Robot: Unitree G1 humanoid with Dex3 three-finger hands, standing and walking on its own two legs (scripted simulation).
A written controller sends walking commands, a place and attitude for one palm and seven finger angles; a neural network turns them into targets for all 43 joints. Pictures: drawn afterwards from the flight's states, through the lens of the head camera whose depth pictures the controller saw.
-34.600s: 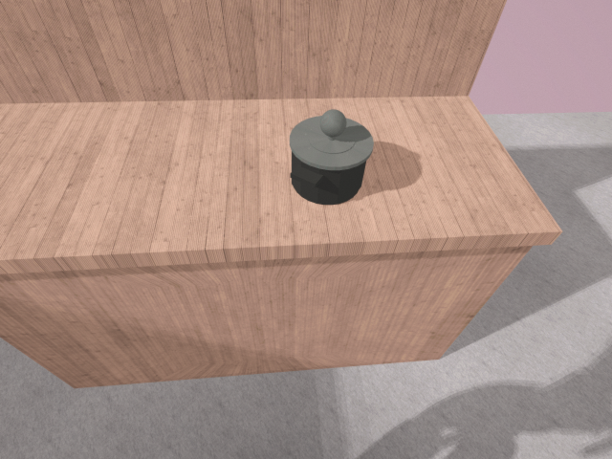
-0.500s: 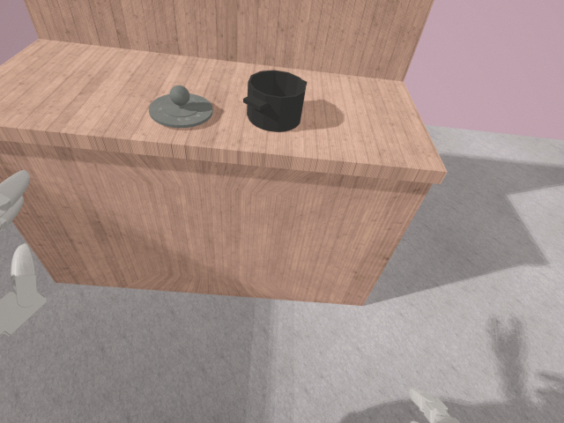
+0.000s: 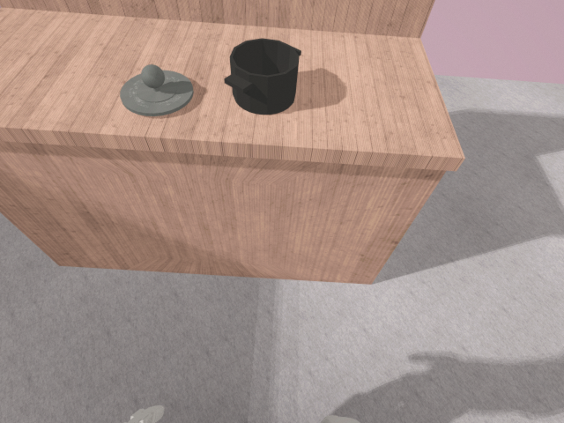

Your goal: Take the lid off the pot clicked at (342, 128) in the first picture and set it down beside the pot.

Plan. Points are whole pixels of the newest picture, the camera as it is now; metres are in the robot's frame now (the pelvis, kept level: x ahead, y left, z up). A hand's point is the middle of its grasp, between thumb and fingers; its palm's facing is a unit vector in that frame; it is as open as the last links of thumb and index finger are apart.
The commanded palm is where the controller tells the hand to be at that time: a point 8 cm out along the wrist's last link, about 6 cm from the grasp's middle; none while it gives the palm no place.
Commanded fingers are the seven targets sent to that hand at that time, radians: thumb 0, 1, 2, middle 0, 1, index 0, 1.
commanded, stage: stop stepping back and stand still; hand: left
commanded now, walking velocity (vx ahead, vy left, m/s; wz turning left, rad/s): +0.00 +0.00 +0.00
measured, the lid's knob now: (153, 76) +0.77 +0.26 +0.02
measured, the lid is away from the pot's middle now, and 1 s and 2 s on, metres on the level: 0.24 0.24 0.24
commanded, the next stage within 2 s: let the arm hang, fingers relaxed in 0.64 s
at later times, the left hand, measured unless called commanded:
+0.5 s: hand out of the picture +0.10 +0.15 -0.16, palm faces +0.05 -0.98 -0.21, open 7.3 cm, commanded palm none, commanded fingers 0.00 0.90 0.90 -0.20 -0.30 -0.20 -0.30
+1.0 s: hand out of the picture +0.09 +0.17 -0.16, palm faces +0.02 -0.98 -0.20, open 7.3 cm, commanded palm none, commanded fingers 0.00 0.90 0.90 -0.20 -0.30 -0.20 -0.30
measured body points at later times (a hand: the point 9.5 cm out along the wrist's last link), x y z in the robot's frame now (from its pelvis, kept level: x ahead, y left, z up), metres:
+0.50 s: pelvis +0.06 -0.03 +0.01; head +0.08 -0.02 +0.46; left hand +0.09 +0.21 -0.15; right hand +0.08 -0.26 -0.14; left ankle -0.02 +0.11 -0.72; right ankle +0.02 -0.14 -0.72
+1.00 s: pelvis +0.05 -0.01 +0.01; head +0.07 -0.01 +0.46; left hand +0.09 +0.22 -0.15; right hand +0.01 -0.22 -0.15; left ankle -0.02 +0.11 -0.72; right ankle +0.02 -0.14 -0.72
